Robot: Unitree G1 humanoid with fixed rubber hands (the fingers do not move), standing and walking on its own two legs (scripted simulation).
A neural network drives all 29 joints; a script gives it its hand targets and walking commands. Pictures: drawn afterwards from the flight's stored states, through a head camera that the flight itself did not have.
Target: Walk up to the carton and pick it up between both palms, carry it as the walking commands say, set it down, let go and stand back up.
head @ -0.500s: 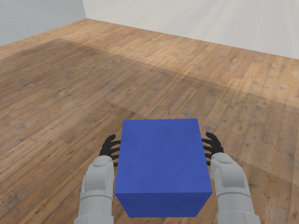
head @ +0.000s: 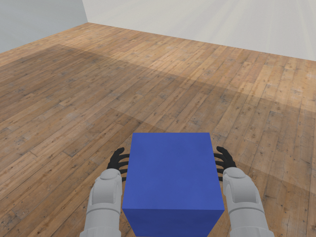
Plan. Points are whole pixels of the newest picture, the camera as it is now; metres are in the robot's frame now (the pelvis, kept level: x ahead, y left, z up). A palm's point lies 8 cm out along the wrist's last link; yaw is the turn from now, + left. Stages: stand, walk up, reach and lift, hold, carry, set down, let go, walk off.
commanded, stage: set down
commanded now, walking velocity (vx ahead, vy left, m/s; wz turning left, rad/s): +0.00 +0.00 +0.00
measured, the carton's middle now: (170, 187) +0.29 -0.01 -0.04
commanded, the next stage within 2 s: none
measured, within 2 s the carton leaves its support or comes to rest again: neither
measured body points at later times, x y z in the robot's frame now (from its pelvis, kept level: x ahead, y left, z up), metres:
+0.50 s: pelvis -0.01 -0.01 -0.02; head +0.05 -0.02 +0.43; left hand +0.32 +0.14 -0.05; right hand +0.31 -0.16 -0.06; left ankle +0.01 +0.12 -0.74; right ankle +0.03 -0.12 -0.74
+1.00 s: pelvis -0.03 +0.00 -0.08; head +0.13 -0.01 +0.34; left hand +0.34 +0.14 -0.14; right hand +0.34 -0.17 -0.15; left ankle +0.01 +0.12 -0.74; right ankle +0.03 -0.12 -0.74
